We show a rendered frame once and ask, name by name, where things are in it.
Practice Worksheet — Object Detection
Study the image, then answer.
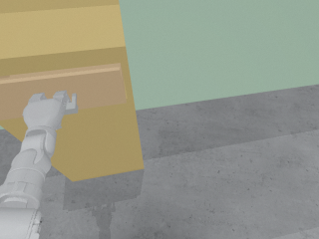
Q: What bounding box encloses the robot left forearm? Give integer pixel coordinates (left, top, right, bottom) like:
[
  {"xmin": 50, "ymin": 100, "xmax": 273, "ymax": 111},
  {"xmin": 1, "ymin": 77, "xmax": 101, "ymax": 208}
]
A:
[{"xmin": 0, "ymin": 125, "xmax": 57, "ymax": 209}]

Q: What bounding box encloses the drawer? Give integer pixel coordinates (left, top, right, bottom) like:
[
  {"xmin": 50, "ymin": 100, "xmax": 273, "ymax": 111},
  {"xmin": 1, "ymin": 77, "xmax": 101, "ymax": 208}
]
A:
[{"xmin": 0, "ymin": 63, "xmax": 127, "ymax": 120}]

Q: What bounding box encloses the robot left hand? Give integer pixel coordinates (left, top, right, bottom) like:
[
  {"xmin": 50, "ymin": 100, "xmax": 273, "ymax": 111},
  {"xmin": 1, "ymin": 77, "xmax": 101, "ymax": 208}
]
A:
[{"xmin": 23, "ymin": 90, "xmax": 71, "ymax": 130}]

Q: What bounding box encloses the handle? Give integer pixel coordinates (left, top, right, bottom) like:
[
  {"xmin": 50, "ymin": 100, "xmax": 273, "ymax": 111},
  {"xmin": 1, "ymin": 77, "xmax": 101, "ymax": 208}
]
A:
[{"xmin": 22, "ymin": 93, "xmax": 79, "ymax": 116}]

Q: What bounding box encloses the cabinet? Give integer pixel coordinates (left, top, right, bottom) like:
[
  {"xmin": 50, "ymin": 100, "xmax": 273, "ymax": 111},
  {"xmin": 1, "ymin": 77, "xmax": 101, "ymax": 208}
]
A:
[{"xmin": 0, "ymin": 0, "xmax": 145, "ymax": 182}]

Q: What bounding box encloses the robot left upper arm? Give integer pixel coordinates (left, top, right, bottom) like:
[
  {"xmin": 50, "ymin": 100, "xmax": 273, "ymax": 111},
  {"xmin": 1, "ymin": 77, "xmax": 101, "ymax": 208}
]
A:
[{"xmin": 0, "ymin": 207, "xmax": 42, "ymax": 239}]

